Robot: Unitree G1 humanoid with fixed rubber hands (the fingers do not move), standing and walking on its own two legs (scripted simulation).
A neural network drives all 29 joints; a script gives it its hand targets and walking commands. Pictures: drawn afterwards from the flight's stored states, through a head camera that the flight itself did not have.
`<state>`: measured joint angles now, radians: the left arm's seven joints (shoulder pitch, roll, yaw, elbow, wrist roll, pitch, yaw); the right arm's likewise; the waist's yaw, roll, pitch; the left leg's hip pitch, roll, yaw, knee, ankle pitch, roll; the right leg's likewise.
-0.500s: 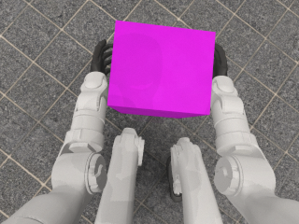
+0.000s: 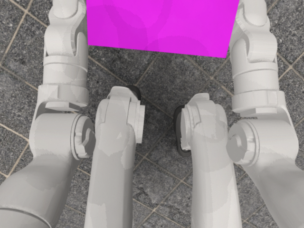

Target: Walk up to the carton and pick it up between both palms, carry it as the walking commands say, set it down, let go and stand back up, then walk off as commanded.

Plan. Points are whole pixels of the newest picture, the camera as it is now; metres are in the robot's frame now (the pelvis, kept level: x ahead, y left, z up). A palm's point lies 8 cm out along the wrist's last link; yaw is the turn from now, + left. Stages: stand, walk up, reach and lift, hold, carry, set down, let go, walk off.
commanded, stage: set down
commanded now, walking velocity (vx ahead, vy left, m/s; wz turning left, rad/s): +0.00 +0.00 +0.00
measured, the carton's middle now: (157, 2) +0.51 +0.05 -0.22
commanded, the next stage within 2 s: none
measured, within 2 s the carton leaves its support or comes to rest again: neither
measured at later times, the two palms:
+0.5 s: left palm out of the picture +0.53 +0.20 -0.22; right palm out of the picture +0.53 -0.10 -0.21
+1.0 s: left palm out of the picture +0.53 +0.20 -0.22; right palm out of the picture +0.53 -0.10 -0.22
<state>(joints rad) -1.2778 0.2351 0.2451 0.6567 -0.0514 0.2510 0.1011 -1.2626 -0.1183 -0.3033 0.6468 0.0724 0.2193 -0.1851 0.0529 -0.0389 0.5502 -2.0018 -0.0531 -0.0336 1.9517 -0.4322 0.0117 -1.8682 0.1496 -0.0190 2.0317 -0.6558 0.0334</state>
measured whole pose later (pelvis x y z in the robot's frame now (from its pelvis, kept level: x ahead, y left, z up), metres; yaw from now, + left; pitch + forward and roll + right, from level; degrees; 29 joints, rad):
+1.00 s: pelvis +0.00 +0.00 -0.06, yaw -1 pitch +27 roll -2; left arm -1.43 0.34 0.17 0.96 -0.10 0.24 0.07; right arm -1.38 -0.14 -0.27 0.86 0.06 0.24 -0.22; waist 0.06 -0.04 0.52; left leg -2.18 -0.04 -0.02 2.13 -0.43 0.01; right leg -2.05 0.17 -0.03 2.23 -0.66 0.04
